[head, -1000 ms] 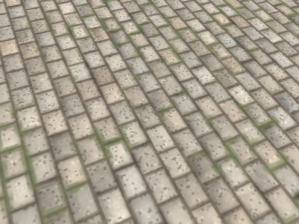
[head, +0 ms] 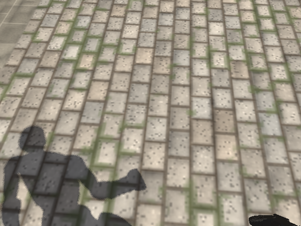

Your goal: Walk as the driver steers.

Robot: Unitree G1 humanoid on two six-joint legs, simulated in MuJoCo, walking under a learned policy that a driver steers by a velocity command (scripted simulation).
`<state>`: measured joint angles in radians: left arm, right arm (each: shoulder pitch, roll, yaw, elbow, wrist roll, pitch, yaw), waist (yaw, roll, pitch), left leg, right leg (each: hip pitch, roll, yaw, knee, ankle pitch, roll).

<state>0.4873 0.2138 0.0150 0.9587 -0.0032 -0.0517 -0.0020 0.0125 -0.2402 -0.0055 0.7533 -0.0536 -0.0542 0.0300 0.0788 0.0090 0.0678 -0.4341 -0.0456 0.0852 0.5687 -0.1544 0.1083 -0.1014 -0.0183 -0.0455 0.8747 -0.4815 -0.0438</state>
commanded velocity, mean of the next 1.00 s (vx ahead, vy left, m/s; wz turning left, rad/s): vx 0.50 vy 0.00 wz -0.38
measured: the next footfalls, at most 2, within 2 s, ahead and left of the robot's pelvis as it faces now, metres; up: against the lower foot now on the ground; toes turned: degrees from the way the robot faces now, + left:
right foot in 0.48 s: +0.40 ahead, -0.11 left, +0.00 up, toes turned -18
left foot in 1.00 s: +0.75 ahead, -0.07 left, +0.00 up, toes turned -25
